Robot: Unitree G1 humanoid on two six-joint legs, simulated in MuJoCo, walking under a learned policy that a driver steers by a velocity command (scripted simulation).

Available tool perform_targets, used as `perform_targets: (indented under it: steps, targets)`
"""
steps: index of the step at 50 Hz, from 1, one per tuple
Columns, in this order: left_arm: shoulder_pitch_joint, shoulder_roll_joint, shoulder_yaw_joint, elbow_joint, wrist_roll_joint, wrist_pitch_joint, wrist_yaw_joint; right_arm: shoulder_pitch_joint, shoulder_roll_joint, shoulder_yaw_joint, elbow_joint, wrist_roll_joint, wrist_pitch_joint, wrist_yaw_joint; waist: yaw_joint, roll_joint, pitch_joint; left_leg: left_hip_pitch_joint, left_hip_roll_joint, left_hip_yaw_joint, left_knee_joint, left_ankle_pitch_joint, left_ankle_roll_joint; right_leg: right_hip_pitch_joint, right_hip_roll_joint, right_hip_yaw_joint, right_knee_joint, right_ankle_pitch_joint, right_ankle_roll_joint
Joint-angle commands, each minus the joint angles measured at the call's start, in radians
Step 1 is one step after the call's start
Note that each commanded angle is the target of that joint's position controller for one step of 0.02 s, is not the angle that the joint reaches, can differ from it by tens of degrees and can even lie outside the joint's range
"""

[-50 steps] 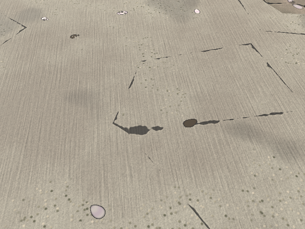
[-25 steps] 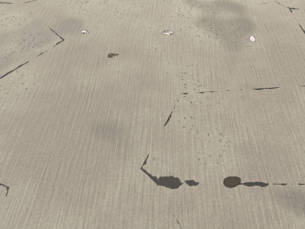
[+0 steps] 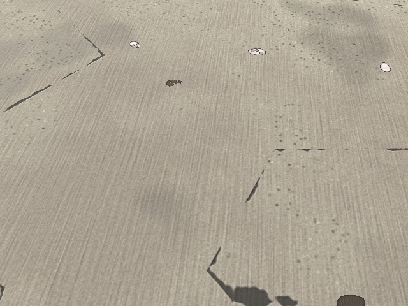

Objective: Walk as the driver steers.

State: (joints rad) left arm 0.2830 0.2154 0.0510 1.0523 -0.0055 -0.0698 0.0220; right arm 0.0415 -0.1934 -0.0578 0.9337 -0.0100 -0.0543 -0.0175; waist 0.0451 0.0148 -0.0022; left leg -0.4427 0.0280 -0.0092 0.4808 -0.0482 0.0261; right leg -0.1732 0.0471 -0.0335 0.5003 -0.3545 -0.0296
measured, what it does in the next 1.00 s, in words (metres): walks ahead: right foot, then right foot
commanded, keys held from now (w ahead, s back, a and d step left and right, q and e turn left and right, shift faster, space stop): no key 0.28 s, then w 0.72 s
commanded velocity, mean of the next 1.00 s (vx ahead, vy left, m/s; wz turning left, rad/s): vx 0.28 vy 0.00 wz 0.01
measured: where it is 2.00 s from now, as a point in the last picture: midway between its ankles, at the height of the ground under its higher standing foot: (244, 229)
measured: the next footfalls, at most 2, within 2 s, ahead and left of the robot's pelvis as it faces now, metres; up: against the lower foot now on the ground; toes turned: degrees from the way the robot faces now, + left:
right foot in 0.18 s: +0.05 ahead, -0.12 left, +0.00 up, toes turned -1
right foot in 0.86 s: +0.30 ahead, -0.19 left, +0.00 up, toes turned -3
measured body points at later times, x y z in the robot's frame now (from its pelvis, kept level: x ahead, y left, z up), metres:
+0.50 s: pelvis +0.09 +0.01 -0.01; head +0.09 +0.01 +0.44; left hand +0.08 +0.26 -0.16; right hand +0.15 -0.25 -0.15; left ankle +0.11 +0.11 -0.73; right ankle +0.01 -0.12 -0.73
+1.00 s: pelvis +0.24 -0.10 +0.00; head +0.23 -0.13 +0.45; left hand +0.26 +0.15 -0.13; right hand +0.32 -0.37 -0.14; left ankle +0.22 +0.06 -0.63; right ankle +0.25 -0.19 -0.73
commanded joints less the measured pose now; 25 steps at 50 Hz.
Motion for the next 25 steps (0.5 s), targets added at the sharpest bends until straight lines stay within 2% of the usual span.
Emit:
perform_targets:
  steps: [1,2,3,5,7,8,9,10,11,12,14,15,16,18,20,22,25]
  targets:
    - [0.169,0.009,-0.008,0.009,0.010,0.001,0.004,0.187,-0.107,-0.019,0.022,-0.004,0.007,-0.003,-0.037,0.172,-0.285,0.551,0.289,-0.289,-0.007,0.570,0.264,-0.245,-0.048,0.040,0.237,-0.101,0.040]
    - [0.098,0.039,0.002,-0.009,-0.006,0.021,0.007,0.174,-0.078,-0.008,0.027,-0.003,0.016,-0.003,-0.039,0.171,-0.234,0.472,0.287,-0.340,-0.065,0.325,0.264,-0.278,-0.055,0.050,0.273,-0.217,0.057]
    - [0.038,0.062,0.007,-0.026,-0.010,0.041,0.014,0.135,-0.090,-0.007,0.019,-0.007,0.019,-0.003,-0.038,0.145,-0.179,0.392,0.271,-0.354,-0.110,0.142,0.239,-0.296,-0.068,0.063,0.286,-0.229,0.063]
    - [0.013,0.065,0.011,-0.025,0.007,0.075,0.024,0.041,-0.115,-0.009,-0.008,-0.011,0.023,-0.010,-0.008,0.123,-0.127,0.227,0.247,-0.326,-0.178,-0.059,0.191,-0.224,-0.099,0.081,0.252,-0.153,0.069]
    - [0.050,0.030,0.004,0.002,0.013,0.082,0.023,-0.056,-0.109,-0.006,-0.027,-0.004,0.033,-0.015,0.047,0.117,-0.097,0.079,0.163,-0.214,-0.198,-0.204,0.121,-0.051,-0.095,0.055,0.054,0.039,0.050]
    - [0.045,0.030,0.003,0.012,0.022,0.083,0.020,-0.043,-0.103,-0.006,-0.017,0.004,0.036,-0.015,0.046,0.103,-0.083,0.041,0.119,-0.162,-0.196,-0.276,0.088,0.006,-0.076,0.033,-0.006,0.129,0.044]
    - [0.036,0.055,0.007,0.010,0.030,0.086,0.018,-0.011,-0.102,-0.007,-0.004,0.010,0.036,-0.015,0.030,0.072,-0.063,0.031,0.094,-0.133,-0.196,-0.370,0.059,0.016,-0.088,0.038,-0.038,0.141,0.032]
    - [0.031,0.085,0.010,0.010,0.024,0.088,0.018,0.006,-0.103,-0.009,0.001,0.012,0.038,-0.015,0.007,0.040,-0.017,0.046,0.063,-0.103,-0.199,-0.424,0.039,-0.045,-0.098,0.038,-0.057,0.057,0.017]
    - [0.021,0.102,0.015,0.019,0.014,0.083,0.019,0.019,-0.101,-0.009,0.004,0.013,0.036,-0.018,-0.011,-0.015,0.030,0.094,0.037,-0.073,-0.182,-0.375,0.032,-0.122,-0.091,0.040,-0.061,-0.003,0.006]
    - [0.010,0.079,0.010,0.022,0.010,0.075,0.019,0.030,-0.095,-0.007,0.014,0.010,0.032,-0.020,-0.012,-0.027,0.032,0.140,0.033,-0.067,-0.146,-0.295,0.035,-0.137,-0.095,0.044,-0.080,0.020,0.009]
    - [-0.011,0.078,0.012,0.026,0.012,0.059,0.019,0.054,-0.092,-0.009,0.029,0.014,0.027,-0.022,-0.023,-0.044,0.001,0.211,0.024,-0.046,-0.077,-0.096,0.055,-0.127,-0.102,0.050,-0.094,0.092,0.020]
    - [0.003,0.075,0.013,0.036,0.010,0.053,0.018,0.078,-0.095,-0.011,0.042,0.015,0.028,-0.021,-0.026,-0.043,-0.032,0.241,0.012,-0.029,-0.055,-0.107,0.065,-0.116,-0.093,0.042,-0.093,0.054,0.018]
    - [0.012,0.074,0.014,0.042,0.004,0.051,0.018,0.091,-0.098,-0.014,0.049,0.019,0.031,-0.020,-0.030,-0.042,-0.035,0.248,0.003,-0.020,-0.043,-0.199,0.073,-0.127,-0.086,0.037,-0.087,-0.011,0.008]
    - [0.003,0.081,0.019,0.032,-0.006,0.047,0.020,0.104,-0.117,-0.025,0.054,0.028,0.035,-0.020,-0.037,-0.040,0.013,0.199,0.001,-0.024,-0.039,-0.454,0.090,-0.170,-0.085,0.042,-0.070,-0.168,-0.027]
    - [0.016,0.065,0.015,0.023,-0.012,0.030,0.021,0.110,-0.115,-0.029,0.052,0.035,0.023,-0.017,-0.035,-0.013,0.068,0.156,0.024,-0.063,-0.056,-0.554,0.110,-0.203,-0.096,0.057,-0.052,-0.222,-0.053]
    - [0.036,0.061,0.013,0.020,-0.016,0.006,0.016,0.129,-0.110,-0.031,0.052,0.039,0.003,-0.009,-0.036,0.000,0.084,0.155,0.043,-0.098,-0.046,-0.548,0.127,-0.219,-0.106,0.070,-0.022,-0.207,-0.070]
    - [0.067,0.056,0.012,0.015,-0.018,-0.023,0.005,0.158,-0.115,-0.033,0.048,0.044,-0.022,0.004,-0.034,0.004,0.066,0.180,0.057,-0.132,0.004,-0.437,0.148,-0.222,-0.110,0.084,0.023,-0.131,-0.087]
Keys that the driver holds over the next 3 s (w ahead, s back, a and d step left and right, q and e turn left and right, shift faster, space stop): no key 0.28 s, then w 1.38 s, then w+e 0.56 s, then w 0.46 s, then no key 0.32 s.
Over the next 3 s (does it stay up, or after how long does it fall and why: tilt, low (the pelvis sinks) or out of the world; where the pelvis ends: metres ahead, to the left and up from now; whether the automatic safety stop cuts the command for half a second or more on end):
stays up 1.33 -0.24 0.00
